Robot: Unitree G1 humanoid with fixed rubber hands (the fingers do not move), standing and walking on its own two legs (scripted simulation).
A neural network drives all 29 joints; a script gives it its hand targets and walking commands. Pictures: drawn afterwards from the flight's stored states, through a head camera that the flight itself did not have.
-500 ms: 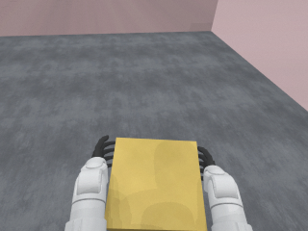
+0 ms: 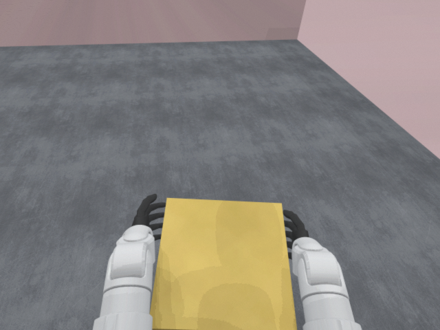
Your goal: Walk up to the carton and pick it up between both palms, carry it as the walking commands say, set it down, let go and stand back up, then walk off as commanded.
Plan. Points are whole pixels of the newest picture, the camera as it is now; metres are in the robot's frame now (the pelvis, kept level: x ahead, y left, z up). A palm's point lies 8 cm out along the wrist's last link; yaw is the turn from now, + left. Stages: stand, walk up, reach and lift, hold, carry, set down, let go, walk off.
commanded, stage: hold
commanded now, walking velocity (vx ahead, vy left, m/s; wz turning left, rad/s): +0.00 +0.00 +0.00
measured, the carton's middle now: (219, 273) +0.25 +0.00 -0.04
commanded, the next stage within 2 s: carry in 0.24 s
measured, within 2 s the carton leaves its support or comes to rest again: neither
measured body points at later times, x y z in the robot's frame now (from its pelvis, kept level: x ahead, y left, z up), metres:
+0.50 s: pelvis -0.03 +0.00 -0.02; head -0.04 -0.01 +0.43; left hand +0.28 +0.16 +0.05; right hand +0.27 -0.15 +0.02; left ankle +0.05 +0.12 -0.74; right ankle +0.02 -0.13 -0.74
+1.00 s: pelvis -0.20 -0.02 -0.01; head -0.19 -0.03 +0.44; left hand +0.09 +0.13 +0.06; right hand +0.07 -0.17 +0.04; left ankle -0.14 +0.12 -0.65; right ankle -0.13 -0.10 -0.74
